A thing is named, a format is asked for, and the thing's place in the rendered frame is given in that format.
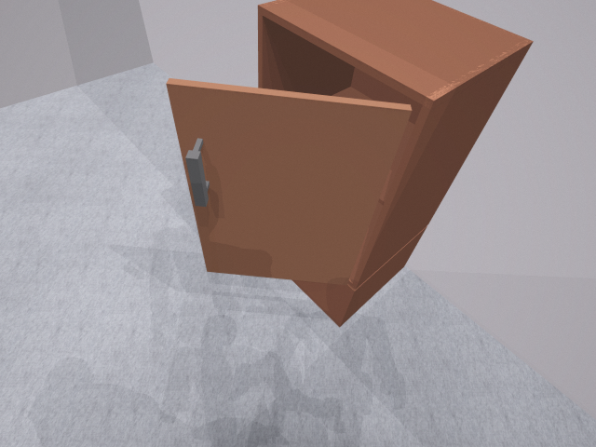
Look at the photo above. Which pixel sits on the cupboard door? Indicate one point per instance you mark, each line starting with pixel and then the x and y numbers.
pixel 294 177

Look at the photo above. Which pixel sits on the handle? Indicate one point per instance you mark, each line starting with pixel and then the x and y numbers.
pixel 199 185

